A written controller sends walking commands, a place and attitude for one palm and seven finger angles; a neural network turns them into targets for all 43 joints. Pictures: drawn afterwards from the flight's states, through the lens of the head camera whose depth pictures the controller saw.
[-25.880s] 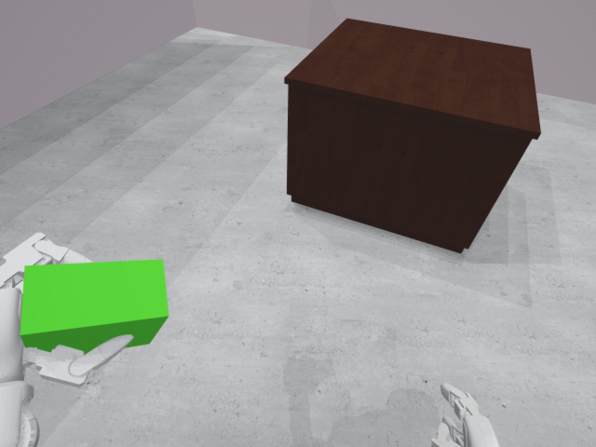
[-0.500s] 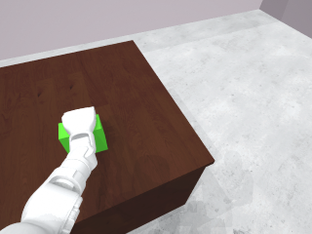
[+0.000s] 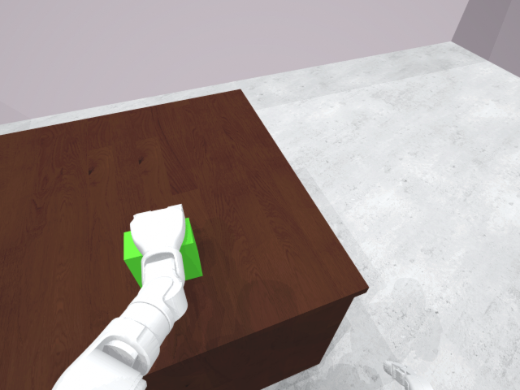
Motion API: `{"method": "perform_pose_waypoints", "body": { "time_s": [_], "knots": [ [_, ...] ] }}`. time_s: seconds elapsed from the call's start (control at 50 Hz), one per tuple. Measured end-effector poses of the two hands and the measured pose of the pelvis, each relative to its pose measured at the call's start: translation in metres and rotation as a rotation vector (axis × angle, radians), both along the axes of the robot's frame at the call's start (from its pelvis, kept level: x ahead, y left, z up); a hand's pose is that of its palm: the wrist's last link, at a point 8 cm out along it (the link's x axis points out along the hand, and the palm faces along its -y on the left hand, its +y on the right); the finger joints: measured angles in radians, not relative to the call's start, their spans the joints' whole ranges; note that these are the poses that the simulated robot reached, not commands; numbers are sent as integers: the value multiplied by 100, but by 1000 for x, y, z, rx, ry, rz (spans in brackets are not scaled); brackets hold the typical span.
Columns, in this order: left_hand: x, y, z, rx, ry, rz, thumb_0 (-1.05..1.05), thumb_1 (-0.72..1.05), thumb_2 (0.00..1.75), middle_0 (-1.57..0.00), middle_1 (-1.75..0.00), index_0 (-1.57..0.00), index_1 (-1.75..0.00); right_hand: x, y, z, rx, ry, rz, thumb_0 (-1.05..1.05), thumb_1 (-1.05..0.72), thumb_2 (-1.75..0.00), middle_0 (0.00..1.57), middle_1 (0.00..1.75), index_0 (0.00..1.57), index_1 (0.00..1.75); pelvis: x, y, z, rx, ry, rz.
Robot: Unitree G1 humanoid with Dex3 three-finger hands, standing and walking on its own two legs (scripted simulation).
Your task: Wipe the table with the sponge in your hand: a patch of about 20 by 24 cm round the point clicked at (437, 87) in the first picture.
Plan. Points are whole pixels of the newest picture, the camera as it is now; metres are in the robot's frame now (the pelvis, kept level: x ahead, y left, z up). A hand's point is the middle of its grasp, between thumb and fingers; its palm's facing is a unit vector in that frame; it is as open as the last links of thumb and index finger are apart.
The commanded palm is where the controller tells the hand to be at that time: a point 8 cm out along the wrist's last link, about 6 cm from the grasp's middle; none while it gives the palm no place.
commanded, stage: wipe back along the middle lane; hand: left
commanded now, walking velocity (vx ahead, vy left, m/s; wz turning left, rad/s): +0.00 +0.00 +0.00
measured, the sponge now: (167, 260) +0.35 +0.22 -0.05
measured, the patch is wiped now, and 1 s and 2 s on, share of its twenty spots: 0.70 0.80 0.80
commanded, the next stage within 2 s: slide across to the third lane in 0.42 s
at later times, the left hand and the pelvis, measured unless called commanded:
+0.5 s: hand (168, 275) +0.30 +0.19 -0.01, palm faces -0.06 -0.04 -1.00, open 9.8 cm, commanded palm +0.26 +0.18 +0.02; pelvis -0.01 -0.02 +0.00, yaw -1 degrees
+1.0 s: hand (182, 271) +0.31 +0.17 -0.01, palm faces -0.10 -0.02 -1.00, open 9.8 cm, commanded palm +0.28 +0.12 +0.03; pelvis -0.02 -0.03 +0.00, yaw +2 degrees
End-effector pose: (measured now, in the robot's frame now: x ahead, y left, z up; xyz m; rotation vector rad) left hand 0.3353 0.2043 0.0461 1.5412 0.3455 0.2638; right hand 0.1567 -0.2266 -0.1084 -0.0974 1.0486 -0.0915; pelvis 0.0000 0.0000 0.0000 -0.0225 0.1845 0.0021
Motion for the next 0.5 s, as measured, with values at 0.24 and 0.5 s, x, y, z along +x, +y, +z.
{"method": "perform_pose_waypoints", "body": {
  "time_s": [0.24, 0.5],
  "knots": [
    [-34, -12, 0, -17, -6, -8, 1, -44, 106, -72, -140, -72, -141, 35, -3, 24, -4, -128, 36, 1, -91, -90, 20, 30, 20, 30, -3, -8, 2, 10, -47, -4],
    [-55, -19, 0, -27, 6, -6, 1, -44, 106, -72, -140, -72, -141, 18, -12, 21, -4, -125, 20, 1, -90, -90, 20, 30, 20, 30, -14, -17, 3, 19, -71, -12]
  ]
}}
